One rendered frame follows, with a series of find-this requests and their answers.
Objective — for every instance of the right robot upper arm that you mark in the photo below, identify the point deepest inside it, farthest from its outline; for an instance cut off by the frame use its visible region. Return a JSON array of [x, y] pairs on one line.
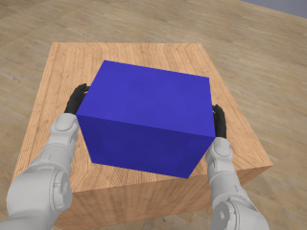
[[229, 215]]

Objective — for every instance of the right robot forearm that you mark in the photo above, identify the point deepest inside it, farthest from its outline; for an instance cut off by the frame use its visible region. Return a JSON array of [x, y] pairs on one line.
[[223, 179]]

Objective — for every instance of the carton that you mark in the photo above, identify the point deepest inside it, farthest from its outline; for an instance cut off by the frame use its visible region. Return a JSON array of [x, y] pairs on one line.
[[147, 119]]

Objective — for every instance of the robot left hand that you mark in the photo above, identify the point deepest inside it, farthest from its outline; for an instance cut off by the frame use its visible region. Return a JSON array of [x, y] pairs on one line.
[[76, 99]]

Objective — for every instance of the left robot forearm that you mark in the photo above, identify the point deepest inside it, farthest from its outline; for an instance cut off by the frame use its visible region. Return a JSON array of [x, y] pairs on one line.
[[58, 152]]

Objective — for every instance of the pedestal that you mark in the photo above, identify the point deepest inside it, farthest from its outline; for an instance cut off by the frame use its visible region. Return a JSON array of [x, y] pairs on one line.
[[104, 195]]

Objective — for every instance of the robot right hand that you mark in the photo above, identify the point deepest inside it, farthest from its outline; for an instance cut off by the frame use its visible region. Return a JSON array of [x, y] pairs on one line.
[[219, 121]]

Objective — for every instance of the left robot upper arm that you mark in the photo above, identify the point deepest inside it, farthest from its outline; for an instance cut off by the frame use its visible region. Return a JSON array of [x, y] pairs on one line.
[[36, 199]]

